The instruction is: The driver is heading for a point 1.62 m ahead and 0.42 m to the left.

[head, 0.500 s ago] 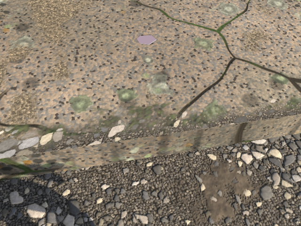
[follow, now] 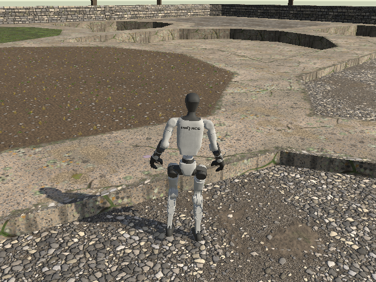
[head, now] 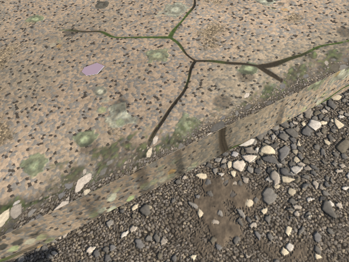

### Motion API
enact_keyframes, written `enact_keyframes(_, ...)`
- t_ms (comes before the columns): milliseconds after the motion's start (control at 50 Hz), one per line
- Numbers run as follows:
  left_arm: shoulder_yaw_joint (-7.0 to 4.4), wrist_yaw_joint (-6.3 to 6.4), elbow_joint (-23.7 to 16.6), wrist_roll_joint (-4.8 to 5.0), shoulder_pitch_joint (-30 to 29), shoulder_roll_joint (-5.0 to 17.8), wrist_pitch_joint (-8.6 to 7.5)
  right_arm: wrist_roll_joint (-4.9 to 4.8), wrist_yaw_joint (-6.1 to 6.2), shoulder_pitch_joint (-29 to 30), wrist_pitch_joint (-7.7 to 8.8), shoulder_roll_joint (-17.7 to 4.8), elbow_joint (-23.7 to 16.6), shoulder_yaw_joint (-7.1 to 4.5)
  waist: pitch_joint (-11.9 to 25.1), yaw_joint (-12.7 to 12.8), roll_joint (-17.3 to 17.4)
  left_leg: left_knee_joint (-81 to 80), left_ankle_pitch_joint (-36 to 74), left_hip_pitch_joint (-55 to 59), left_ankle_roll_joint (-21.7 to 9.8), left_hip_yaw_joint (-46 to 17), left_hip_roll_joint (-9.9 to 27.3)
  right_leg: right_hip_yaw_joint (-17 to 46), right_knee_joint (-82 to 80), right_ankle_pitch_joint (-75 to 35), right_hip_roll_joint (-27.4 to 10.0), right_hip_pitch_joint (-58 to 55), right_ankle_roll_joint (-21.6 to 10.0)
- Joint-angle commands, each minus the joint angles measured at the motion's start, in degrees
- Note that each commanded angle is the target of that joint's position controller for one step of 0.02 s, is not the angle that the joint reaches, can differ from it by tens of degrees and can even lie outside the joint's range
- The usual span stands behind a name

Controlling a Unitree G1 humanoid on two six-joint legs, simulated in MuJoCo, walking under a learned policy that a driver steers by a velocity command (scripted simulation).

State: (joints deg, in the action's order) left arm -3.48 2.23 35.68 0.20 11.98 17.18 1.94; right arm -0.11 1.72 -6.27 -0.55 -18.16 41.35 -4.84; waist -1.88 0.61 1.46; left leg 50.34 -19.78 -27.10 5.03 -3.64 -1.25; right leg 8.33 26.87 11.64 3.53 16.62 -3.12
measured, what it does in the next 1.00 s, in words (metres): steps on the spot: left foot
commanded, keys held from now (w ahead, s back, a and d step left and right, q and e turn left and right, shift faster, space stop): no key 1.00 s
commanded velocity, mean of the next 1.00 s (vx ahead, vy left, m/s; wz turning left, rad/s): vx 0.00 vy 0.00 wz -0.11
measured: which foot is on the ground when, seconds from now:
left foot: up 0.00-0.14, down 0.16-1.00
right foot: down 0.00-1.00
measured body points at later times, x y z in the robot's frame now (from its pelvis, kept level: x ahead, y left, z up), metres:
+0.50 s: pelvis +0.00 +0.02 -0.01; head +0.01 +0.02 +0.44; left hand +0.15 +0.29 -0.11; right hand +0.13 -0.24 -0.11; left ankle +0.00 +0.15 -0.74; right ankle +0.00 -0.10 -0.74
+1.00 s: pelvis +0.00 +0.02 -0.01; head +0.00 +0.02 +0.44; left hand +0.12 +0.27 -0.13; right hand +0.08 -0.24 -0.13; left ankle +0.00 +0.15 -0.74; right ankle +0.00 -0.10 -0.74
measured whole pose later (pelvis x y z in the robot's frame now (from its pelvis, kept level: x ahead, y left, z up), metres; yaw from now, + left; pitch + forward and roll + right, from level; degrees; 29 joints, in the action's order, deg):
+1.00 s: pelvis +0.00 +0.02 -0.01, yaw -4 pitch -2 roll +0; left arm -2.0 2.0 44.8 -0.6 13.1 12.7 0.8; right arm 0.5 0.7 -13.0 1.3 -14.0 47.2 -0.5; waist -2.3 -0.4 0.1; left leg 30.9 -17.0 -12.2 0.4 -1.4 -0.2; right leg 6.8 31.2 16.2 2.4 13.2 0.5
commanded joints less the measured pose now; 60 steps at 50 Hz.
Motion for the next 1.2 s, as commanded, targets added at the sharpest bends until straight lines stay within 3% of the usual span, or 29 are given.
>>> enact_keyframes(20, -2.75, 0.01, -3.92, -0.41, -0.46, 9.84, -0.23, -0.44, -0.7, 2.12, 1.09, -3.78, -4.14, -0.49, 6.98, 1.37, -10.69, -5.95, -1.83, 0.28, -0.18, -0.01, 0.53, 15.38, -4.76, -15.65, -14.24, -9.15, -10.23)
enact_keyframes(80, -2.39, -0.56, -3.71, -0.34, -1.19, 9.45, 0.08, -0.67, -1.32, 1.44, 1.42, -4.03, -4.19, -0.41, 6.81, 1.51, -10.67, -11.21, -2.91, 4.58, -1.03, 0.48, 0.5, 17.64, -3.67, -19.01, -14.19, -8.6, -10.33)
enact_keyframes(120, -1.97, -0.65, -3.61, 0.18, -2.83, 8.62, 0.22, -0.58, -1.81, -0.48, 1.85, -3.4, -3.64, -0.21, 6.99, -0.07, -9.94, -20.07, 1.51, 9.03, -2.13, 1.02, 0.54, 17.85, -2.13, -20.04, -12.85, -8.38, -9.09)
enact_keyframes(140, -1.63, -0.57, -3.55, 0.61, -3.56, 7.85, 0.24, -0.16, -2.0, -2.18, 2.17, -2.83, -3.01, -0.07, 6.9, -1.49, -9.17, -28.44, 8.99, 13.63, -3.14, 1.49, 0.73, 17.05, -1.4, -17.92, -11.32, -6.78, -7.38)
enact_keyframes(160, -1.3, -0.5, -3.17, 0.34, -1.92, 6.79, -0.03, 0.73, -1.93, -2.75, 2.39, -4.21, -3.06, -0.2, 7.22, -1.02, -7.04, -30.9, 16.11, 18.86, -4.48, -0.71, 3.94, 15.69, -0.5, -11.76, -9.44, -3.73, -4.59)
enact_keyframes(180, -0.67, -0.56, -2.94, -0.95, 0.36, 4.7, -0.45, 1.91, -1.7, -3.21, 2.34, -7.38, -3.95, -0.51, 8.55, 0.68, 1.72, -31.37, 26.86, 23.6, -7.74, -8.82, 12.8, 10.02, 6.98, -0.76, -4.66, 0.79, -1.15)
enact_keyframes(200, -0.93, -0.63, -3.39, -0.67, 0.9, 4.79, -0.81, 2.72, -1.86, -0.49, 2.25, -8.02, -3.21, -0.29, 5.21, 3.44, 10.97, -31.61, 30.43, 17.96, -15.68, -15.61, 18.41, 2.86, 7.87, 13.1, 0.57, 3.98, 1.77)
enact_keyframes(220, -1.42, -0.48, -2.67, -1.52, 0.29, 7.19, -0.95, 2.08, -1.88, 2.04, 2.57, -4.35, -4.35, 0.68, 4.82, 2.19, 9.63, -32.89, 27.19, 15.75, -18.71, -16.05, 19.25, 1.41, 11.01, 16.37, -1.29, 1.8, 4.29)
enact_keyframes(240, -1.85, -0.48, -2.61, -1.16, -1.36, 7.76, -1.01, 1.64, -1.78, 2.36, 2.73, -3.88, -4.16, 0.92, 4.33, 1.43, 9.11, -32.32, 24.88, 16.86, -17.57, -14.52, 17.17, 0.53, 11.3, 14.03, -1.69, 2.24, 5.0)
enact_keyframes(280, -1.42, -0.5, -2.2, -1.32, -2.43, 5.5, -0.62, 0.5, -1.47, 2.14, 2.86, -5.31, -3.56, 0.71, 4.32, 0.91, 8.57, -30.45, 23.65, 18.95, -14.78, -11.67, 14.32, -0.28, 6.63, 7.99, -3.11, 1.55, 5.93)
enact_keyframes(300, -1.03, -0.8, -1.67, -1.2, -2.07, 4.16, -0.58, 0.34, -1.35, 1.76, 2.77, -4.94, -3.25, 1.03, 4.7, 1.24, 7.79, -29.42, 24.58, 18.17, -13.33, -9.69, 12.89, -0.69, 2.87, 3.84, -3.55, -1.55, 5.86)
enact_keyframes(320, -0.76, -1.09, -1.29, -1.11, -1.96, 3.6, -0.56, 0.45, -1.44, 0.58, 2.68, -4.6, -2.93, 1.21, 4.86, 0.95, 6.84, -28.78, 23.07, 17.21, -11.66, -7.83, 10.93, -0.85, -0.06, -1.41, -3.49, -4.6, 5.54)
enact_keyframes(360, -0.99, -1.2, -1.63, -1.07, -2.43, 5.41, -0.37, 1.17, -2.02, -2.26, 2.99, -4.01, -2.67, 1.62, 5.19, -0.84, 3.6, -27.89, 14.47, 14.54, -8.54, -5.56, 7.72, 0.83, 0.41, -11.41, -5.14, -8.51, 4.1)
enact_keyframes(380, -1.44, -1.26, -0.54, -0.85, -1.87, 6.5, -0.33, 1.12, -2.29, -3.0, 3.05, -4.03, -2.9, 1.68, 4.73, -1.8, -0.11, -28.08, 10.52, 14.29, -7.26, -3.0, 5.69, 0.91, 1.94, -8.52, -4.44, -6.95, 2.52)
enact_keyframes(420, -0.98, -1.44, -0.1, -1.04, -1.22, 4.47, -0.56, 1.0, -2.35, -0.94, 2.96, -3.56, -3.13, 2.0, 3.75, -0.49, -0.12, -26.22, 8.38, 14.0, -6.46, -1.46, 4.94, 1.66, 0.18, -7.02, -4.8, -5.92, 1.72)
enact_keyframes(520, -0.77, -1.12, 0.96, -1.12, -0.9, 4.25, -1.35, 0.87, -1.97, -2.27, 2.35, -2.74, -2.72, 2.41, 2.72, -1.21, -3.58, -24.41, 8.73, 14.47, -6.11, -0.21, 3.95, 2.54, -0.71, -6.19, -5.07, -4.12, 1.74)
enact_keyframes(880, -0.12, -0.22, 4.53, -0.91, 0.87, 2.09, -1.78, 0.63, -1.01, -5.52, 2.51, -2.07, 1.53, 2.81, 1.53, -0.85, -1.72, -24.97, 7.34, 13.01, -5.25, -0.03, 3.34, 1.45, -0.38, -5.08, -4.18, -4.62, 2.04)
enact_keyframes(1160, -0.19, 0.3, 10.31, -0.68, 2.01, 1.44, -1.74, 0.43, -0.58, -7.87, 2.59, -1.66, 5.75, 3.16, 0.5, -0.93, -1.62, -26.12, 6.77, 12.53, -5.8, -0.18, 3.1, 0.43, -0.75, -6.01, -3.59, -5.45, 2.88)
enact_keyframes(1180, -0.05, 0.34, 11.36, -0.66, 3.08, 0.87, -1.67, 0.47, -0.53, -8.91, 2.51, -1.25, 6.59, 3.29, 1.78, -0.9, -1.32, -26.89, 1.06, 12.96, -5.98, 0.12, 2.66, -0.4, -0.94, -0.84, -2.86, -6.02, 2.82)
enact_keyframes(1200, -0.18, 0.43, 11.98, -0.34, 3.42, 1.06, -1.6, 0.13, -0.38, -9.11, 2.31, -2.1, 6.98, 3.0, 0.6, -0.94, -0.38, -27.46, -7.43, 12.24, -6.84, -0.16, 2.24, -1.91, 0.11, 8.45, -1.35, -4.36, 2.37)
